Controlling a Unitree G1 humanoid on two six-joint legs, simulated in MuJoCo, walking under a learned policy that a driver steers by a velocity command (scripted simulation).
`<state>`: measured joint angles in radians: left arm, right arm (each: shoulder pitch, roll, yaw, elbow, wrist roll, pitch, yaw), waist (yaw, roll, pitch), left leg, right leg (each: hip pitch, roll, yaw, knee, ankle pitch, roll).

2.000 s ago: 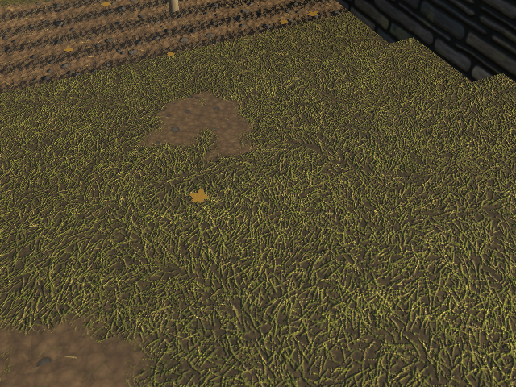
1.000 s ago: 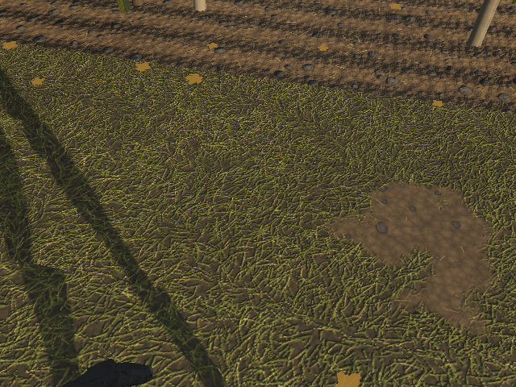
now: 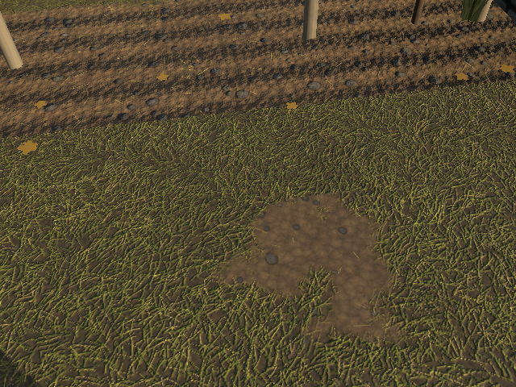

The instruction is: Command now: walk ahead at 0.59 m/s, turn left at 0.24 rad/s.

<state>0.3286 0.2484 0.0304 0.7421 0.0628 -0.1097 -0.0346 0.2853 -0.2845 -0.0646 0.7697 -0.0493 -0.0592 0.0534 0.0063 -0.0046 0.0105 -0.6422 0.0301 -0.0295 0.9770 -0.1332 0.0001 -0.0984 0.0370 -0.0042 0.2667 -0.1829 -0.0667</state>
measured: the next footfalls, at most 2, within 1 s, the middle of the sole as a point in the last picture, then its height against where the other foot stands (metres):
left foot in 0.34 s outside the picture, level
right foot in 0.92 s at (167, 313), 0.16 m lower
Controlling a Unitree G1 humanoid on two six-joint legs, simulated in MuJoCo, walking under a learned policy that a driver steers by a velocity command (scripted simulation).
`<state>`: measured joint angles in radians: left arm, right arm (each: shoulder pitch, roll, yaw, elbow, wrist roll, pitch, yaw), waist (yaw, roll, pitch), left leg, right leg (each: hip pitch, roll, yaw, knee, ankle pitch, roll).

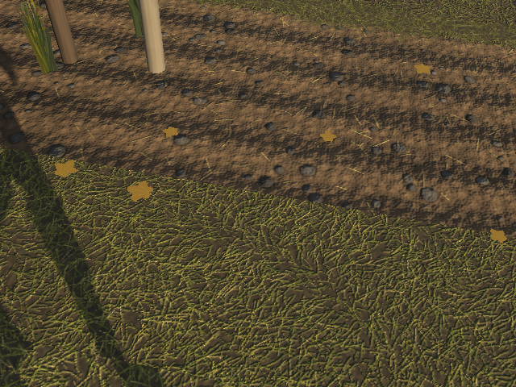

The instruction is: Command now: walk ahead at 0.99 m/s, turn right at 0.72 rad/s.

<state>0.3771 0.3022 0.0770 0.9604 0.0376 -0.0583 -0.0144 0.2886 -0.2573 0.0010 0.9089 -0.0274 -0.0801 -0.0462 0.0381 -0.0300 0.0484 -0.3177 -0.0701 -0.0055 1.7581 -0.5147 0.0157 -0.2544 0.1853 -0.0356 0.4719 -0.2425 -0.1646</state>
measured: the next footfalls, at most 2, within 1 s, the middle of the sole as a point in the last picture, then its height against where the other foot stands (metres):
left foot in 0.22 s outside the picture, level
right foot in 0.66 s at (310, 309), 0.16 m lower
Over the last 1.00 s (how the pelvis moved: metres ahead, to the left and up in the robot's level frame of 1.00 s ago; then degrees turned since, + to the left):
0.74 0.34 -0.19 18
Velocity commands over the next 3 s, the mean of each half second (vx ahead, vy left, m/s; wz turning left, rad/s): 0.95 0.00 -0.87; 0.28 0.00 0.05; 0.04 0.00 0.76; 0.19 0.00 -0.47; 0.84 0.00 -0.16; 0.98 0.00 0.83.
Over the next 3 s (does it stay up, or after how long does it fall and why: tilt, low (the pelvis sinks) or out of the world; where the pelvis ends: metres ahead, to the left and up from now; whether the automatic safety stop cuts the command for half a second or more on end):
stays up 1.73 -0.44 -0.16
